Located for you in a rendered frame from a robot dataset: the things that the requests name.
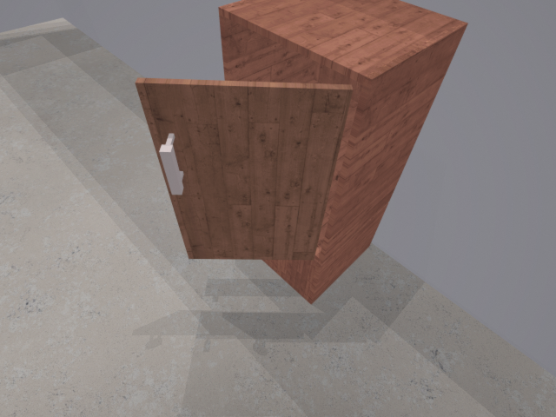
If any handle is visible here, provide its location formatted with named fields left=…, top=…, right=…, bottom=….
left=159, top=133, right=184, bottom=195

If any cupboard door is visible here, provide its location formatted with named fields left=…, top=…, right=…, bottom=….
left=135, top=77, right=353, bottom=260

